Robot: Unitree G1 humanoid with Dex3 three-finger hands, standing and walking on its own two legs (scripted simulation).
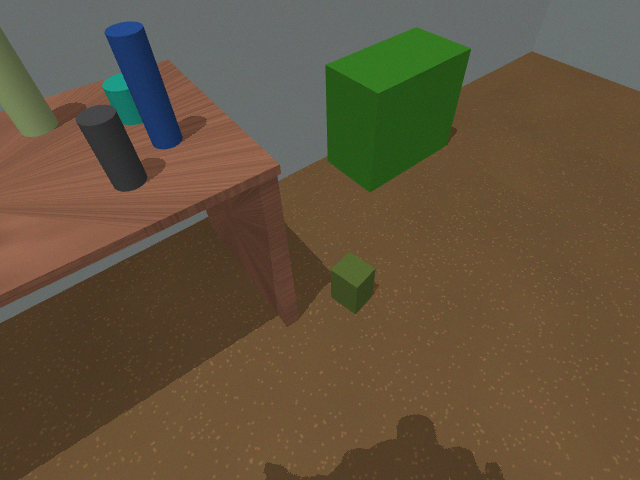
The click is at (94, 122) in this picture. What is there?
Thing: squat round
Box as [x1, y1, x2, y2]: [76, 105, 146, 191]
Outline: 80,112 76,117 76,121 113,186 121,191 132,190 140,186 146,180 146,174 115,109 110,105 96,105
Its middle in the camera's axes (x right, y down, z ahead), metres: -0.41 -0.17 +0.77
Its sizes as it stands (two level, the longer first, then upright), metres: 0.070 0.070 0.157
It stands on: a support 0.71 m high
